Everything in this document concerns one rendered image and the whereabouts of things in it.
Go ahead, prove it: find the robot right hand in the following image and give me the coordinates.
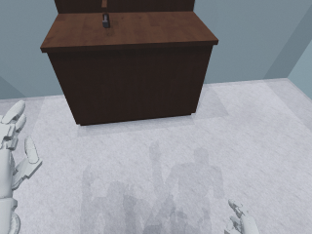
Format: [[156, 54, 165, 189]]
[[224, 199, 260, 234]]

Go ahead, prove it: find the tap lever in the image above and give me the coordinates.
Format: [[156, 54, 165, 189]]
[[102, 15, 108, 27]]

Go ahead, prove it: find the robot left hand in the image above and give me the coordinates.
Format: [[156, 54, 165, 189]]
[[0, 100, 43, 199]]

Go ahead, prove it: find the robot left forearm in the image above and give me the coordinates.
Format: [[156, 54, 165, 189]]
[[0, 198, 21, 234]]

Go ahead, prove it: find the counter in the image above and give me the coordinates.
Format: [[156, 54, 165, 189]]
[[40, 0, 219, 127]]

